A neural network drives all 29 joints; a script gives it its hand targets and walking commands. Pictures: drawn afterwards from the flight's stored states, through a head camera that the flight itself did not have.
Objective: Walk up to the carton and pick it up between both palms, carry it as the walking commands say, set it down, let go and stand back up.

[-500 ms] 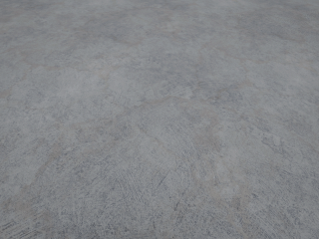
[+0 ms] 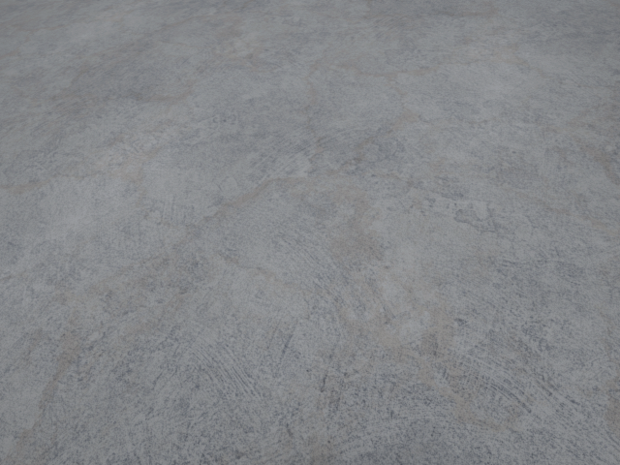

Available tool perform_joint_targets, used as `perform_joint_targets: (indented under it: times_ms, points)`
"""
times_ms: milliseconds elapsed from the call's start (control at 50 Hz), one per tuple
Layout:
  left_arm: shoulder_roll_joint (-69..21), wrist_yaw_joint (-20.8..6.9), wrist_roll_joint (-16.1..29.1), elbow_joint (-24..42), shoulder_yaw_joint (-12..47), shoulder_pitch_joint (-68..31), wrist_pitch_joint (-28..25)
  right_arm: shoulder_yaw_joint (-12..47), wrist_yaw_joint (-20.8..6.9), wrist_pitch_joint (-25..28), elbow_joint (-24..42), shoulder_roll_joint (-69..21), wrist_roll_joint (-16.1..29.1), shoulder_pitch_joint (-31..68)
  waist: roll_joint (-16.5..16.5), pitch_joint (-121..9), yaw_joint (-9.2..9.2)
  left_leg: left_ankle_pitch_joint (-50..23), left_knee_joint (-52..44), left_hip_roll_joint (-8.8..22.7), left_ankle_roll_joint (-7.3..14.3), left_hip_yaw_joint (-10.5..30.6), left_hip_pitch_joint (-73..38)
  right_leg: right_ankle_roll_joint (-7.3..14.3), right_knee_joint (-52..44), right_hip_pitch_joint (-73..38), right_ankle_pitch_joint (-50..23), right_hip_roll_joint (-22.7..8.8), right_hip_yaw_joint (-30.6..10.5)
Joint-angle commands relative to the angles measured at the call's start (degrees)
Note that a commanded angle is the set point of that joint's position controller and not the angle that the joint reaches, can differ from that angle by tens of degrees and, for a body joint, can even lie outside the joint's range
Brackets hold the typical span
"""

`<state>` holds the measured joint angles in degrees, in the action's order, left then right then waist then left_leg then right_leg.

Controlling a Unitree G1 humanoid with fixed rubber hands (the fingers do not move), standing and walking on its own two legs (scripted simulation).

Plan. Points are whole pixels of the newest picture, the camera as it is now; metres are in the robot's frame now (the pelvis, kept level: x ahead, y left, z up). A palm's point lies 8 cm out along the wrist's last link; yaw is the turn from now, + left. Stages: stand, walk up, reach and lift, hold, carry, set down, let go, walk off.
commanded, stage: walk up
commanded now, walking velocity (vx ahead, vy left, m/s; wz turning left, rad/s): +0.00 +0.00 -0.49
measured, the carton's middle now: out of the picture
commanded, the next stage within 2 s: none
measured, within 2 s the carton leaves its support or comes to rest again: neither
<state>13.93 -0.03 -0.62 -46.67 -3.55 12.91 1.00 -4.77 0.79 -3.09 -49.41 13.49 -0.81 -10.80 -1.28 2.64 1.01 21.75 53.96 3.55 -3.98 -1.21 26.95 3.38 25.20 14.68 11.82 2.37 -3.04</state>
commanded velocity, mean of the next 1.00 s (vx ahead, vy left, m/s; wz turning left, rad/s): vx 0.00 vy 0.00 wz -0.49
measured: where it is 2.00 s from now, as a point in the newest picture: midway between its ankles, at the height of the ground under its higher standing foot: outside the picture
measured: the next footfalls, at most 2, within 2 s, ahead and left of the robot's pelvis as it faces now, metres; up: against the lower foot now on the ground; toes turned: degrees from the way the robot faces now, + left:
left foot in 0.22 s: +0.03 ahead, +0.14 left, +0.00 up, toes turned -5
right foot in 0.62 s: -0.02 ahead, -0.10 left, +0.00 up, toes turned -23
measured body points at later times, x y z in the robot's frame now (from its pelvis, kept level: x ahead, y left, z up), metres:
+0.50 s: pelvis -0.01 +0.04 +0.00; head +0.03 +0.05 +0.45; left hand +0.15 +0.27 -0.14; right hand +0.01 -0.25 -0.11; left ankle -0.01 +0.14 -0.74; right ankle -0.06 -0.10 -0.69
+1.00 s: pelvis -0.03 +0.03 -0.01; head +0.01 +0.01 +0.44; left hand +0.18 +0.24 -0.13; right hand -0.03 -0.26 -0.13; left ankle +0.04 +0.15 -0.72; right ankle -0.06 -0.08 -0.74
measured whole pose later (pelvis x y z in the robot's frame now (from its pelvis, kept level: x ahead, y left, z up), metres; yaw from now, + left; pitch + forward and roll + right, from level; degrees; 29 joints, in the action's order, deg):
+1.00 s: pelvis -0.03 +0.03 -0.01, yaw -28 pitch +1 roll +0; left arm 15.8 -0.6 -1.5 -49.9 -4.5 11.4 2.2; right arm -2.8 1.5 -2.1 -45.9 14.0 -0.1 -8.5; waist -0.1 4.3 1.6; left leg 21.7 39.5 1.8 -2.8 -0.6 19.8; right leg 0.7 27.3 15.9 12.1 2.2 -5.0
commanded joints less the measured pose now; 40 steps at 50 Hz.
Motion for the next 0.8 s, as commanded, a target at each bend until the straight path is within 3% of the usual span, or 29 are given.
perform_joint_targets:
  times_ms: [0,100,140,160,180,200,220,240,260,300,340,400,460,540,580,600,620,640,660,680,700,720,740,780]
  points:
    - [9.47,0.43,-0.57,1.73,-2.49,3.68,-0.40,-0.38,0.61,0.46,4.23,3.35,0.46,1.98,10.59,-4.56,1.57,1.96,-4.19,-1.51,0.25,0.21,2.97,7.22,-6.43,-7.49,-16.80,-14.10,-15.31]
    - [9.96,0.73,-1.25,1.32,-2.84,3.00,0.19,0.21,1.46,1.30,4.41,2.72,1.56,0.63,11.18,-4.57,0.38,1.87,-13.38,-3.79,0.74,0.88,-5.38,6.38,-6.37,-3.51,-16.30,-13.92,-20.15]
    - [9.82,0.81,-1.13,1.28,-2.87,2.28,0.51,0.45,1.80,2.09,4.00,2.79,1.86,-1.51,11.12,-4.20,-1.00,-1.33,-21.47,-4.58,0.83,1.11,-11.17,5.00,-5.61,-1.31,-16.62,-12.73,-20.94]
    - [9.71,0.78,-0.88,1.38,-2.83,2.26,0.53,0.40,1.97,2.70,3.87,3.49,1.76,-3.41,10.27,-4.30,-2.51,-5.21,-28.33,-3.96,1.32,1.29,-15.59,3.33,-4.23,0.57,-14.40,-11.36,-20.40]
    - [8.57,0.72,-0.66,1.63,-2.60,3.01,0.37,0.02,2.28,3.36,3.64,5.55,1.07,-4.66,8.13,-5.23,-3.02,-7.51,-33.14,-0.55,1.99,3.07,-21.92,0.56,-2.18,4.55,-8.57,-9.29,-18.95]
    - [5.97,0.54,-0.57,2.72,-1.96,3.57,0.12,-0.59,2.56,3.81,4.15,9.12,-0.10,-5.93,-0.02,-6.33,-3.35,-3.96,-38.44,8.99,4.21,11.19,-27.50,-2.74,6.28,10.77,1.83,-4.73,-13.88]
    - [3.26,0.50,-0.90,5.04,-0.80,3.57,-0.22,-1.73,2.36,3.59,5.24,13.93,-0.58,-3.89,-13.09,-4.91,-3.03,-7.32,-42.78,22.11,10.10,23.19,-25.94,-4.58,18.10,19.40,16.45,3.24,-3.22]
    - [6.46,0.62,-1.46,5.32,-1.56,0.56,0.21,-1.50,1.97,3.35,5.40,12.81,-0.54,-1.94,-10.83,-2.52,-3.16,-13.31,-41.90,23.70,14.07,21.70,-18.04,-4.88,30.25,18.20,21.02,-0.04,-0.95]
    - [7.26,0.05,-1.72,4.75,-2.00,0.41,0.58,-0.45,1.78,3.40,6.37,9.20,-0.48,-0.48,-7.13,-1.76,-1.83,-16.13,-40.97,19.81,13.48,16.66,-15.64,-4.70,35.16,16.73,18.10,-1.74,-1.32]
    - [6.75,-1.37,-1.61,2.19,-2.16,4.42,1.53,0.70,1.77,3.67,7.09,6.38,-0.35,2.98,-7.16,-1.29,0.98,-22.11,-38.60,13.09,11.29,7.41,-15.17,-5.48,39.78,15.59,11.69,-2.59,-0.86]
    - [5.68,-1.82,-1.22,1.56,-1.74,3.71,2.12,0.92,1.89,3.73,6.49,6.10,0.04,1.30,-8.12,-1.46,0.32,-28.56,-36.58,10.94,10.53,2.93,-17.69,-6.77,37.69,15.92,10.64,-2.51,1.01]
    - [4.21,-1.81,-1.00,2.69,-0.78,-0.99,2.66,0.10,1.78,3.64,5.06,8.00,0.08,-3.47,-9.01,-2.01,-2.35,-33.40,-34.68,12.18,11.38,1.31,-22.11,-7.10,30.50,15.48,11.52,-2.63,3.57]
    - [3.42,-2.09,-0.86,3.92,0.01,-5.43,2.77,-0.74,1.43,3.55,4.21,10.12,-0.21,-5.70,-10.35,-2.12,-3.61,-36.63,-32.40,13.60,12.28,-0.12,-22.26,-6.13,23.05,12.44,13.19,-2.68,5.94]
    - [3.11,-2.16,-0.38,3.67,0.46,-5.85,2.32,-1.64,0.92,2.82,3.64,12.35,-0.55,-5.61,-11.43,-3.20,-2.61,-40.06,-29.59,15.63,12.21,-0.55,-20.52,-4.56,13.30,5.13,12.88,-0.99,8.36]
    - [4.01,-1.78,-0.56,2.79,0.38,-3.31,1.31,-1.87,0.50,2.54,3.37,12.51,0.04,-4.56,-7.76,-4.07,-0.08,-33.47,-24.97,14.91,9.09,-2.91,-17.18,-4.25,-0.09,-2.92,1.99,-1.44,7.57]
    - [6.68,-1.47,-0.90,2.08,-0.48,-0.94,0.44,-1.54,0.16,2.63,3.07,11.03,0.27,-5.53,-2.32,-5.92,1.27,-24.38,-18.39,12.19,5.92,-5.42,-12.09,-3.77,-6.56,-11.19,-4.82,-6.39,2.60]
    - [12.74,-1.46,-1.12,2.08,-2.08,1.69,-0.46,-0.76,-0.12,2.42,4.23,7.07,-0.38,-6.21,11.18,-8.27,1.78,1.88,-6.13,6.98,1.96,-7.59,-0.45,-0.22,-8.12,-19.73,-21.85,-21.24,-13.85]
    - [17.72,-1.03,-0.62,0.12,-3.64,2.71,0.17,-0.34,0.59,1.40,6.30,4.60,0.70,-2.66,16.33,-5.97,2.85,15.28,1.80,1.55,0.31,-5.40,6.14,7.54,-5.69,-15.54,-37.80,-27.76,-19.99]
    - [15.60,-0.35,-0.23,-0.41,-3.49,2.67,0.37,-0.17,0.71,0.74,4.99,4.84,0.05,-3.71,9.41,-5.44,1.90,13.75,7.37,3.03,-0.63,-2.20,8.03,8.52,-2.15,-17.50,-46.02,-25.13,-13.75]
    - [15.43,0.37,-0.79,-0.23,-3.38,0.39,0.77,-0.50,0.73,1.13,6.42,5.88,0.42,-2.57,13.56,-7.40,3.05,11.52,9.06,2.44,-0.78,-1.32,7.52,10.00,-4.66,-15.04,-30.27,-23.57,-14.94]
    - [13.30,0.77,-0.94,0.34,-2.94,-3.33,0.91,-1.03,0.44,1.28,5.06,6.91,-0.12,-2.11,11.50,-4.59,1.78,6.79,8.26,3.78,-0.94,0.49,6.68,8.06,-7.13,-12.14,-21.75,-19.39,-12.36]
    - [11.85,0.99,-0.83,0.98,-2.19,-5.56,0.77,-1.18,-0.04,1.25,4.57,7.24,-0.54,-2.38,10.94,-4.11,0.89,3.78,6.93,3.35,-0.38,0.62,5.10,6.94,-7.27,-10.75,-20.80,-16.75,-10.38]
    - [11.18,0.78,-0.61,0.73,-1.89,-5.83,0.56,-0.93,-0.32,0.97,4.00,6.54,-0.63,-3.18,10.33,-4.38,0.36,2.59,7.00,2.20,-0.11,-0.58,3.37,6.50,-7.28,-9.40,-22.59,-15.68,-9.21]
    - [10.97,0.43,0.01,0.18,-2.07,-4.85,0.06,-0.76,-0.39,0.54,4.22,5.86,-0.81,-2.39,8.34,-4.27,0.50,1.12,4.10,1.02,0.18,-0.59,1.98,5.77,-7.31,-8.39,-19.18,-14.62,-9.09]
